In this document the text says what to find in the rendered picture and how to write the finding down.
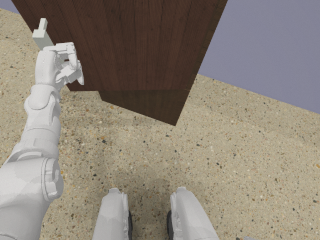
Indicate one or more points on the robot left upper arm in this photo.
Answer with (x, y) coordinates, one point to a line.
(27, 188)

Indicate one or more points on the robot left forearm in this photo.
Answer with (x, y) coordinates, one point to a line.
(41, 134)

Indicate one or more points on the robot right thigh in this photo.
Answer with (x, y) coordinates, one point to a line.
(195, 223)

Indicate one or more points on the handle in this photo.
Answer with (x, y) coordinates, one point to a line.
(41, 37)

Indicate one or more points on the robot left thigh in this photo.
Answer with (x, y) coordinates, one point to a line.
(110, 221)

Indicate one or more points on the cupboard door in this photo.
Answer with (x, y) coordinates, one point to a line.
(126, 45)

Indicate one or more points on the robot thigh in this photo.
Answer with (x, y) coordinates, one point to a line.
(110, 221)
(195, 223)

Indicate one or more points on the robot left hand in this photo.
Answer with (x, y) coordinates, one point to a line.
(49, 70)

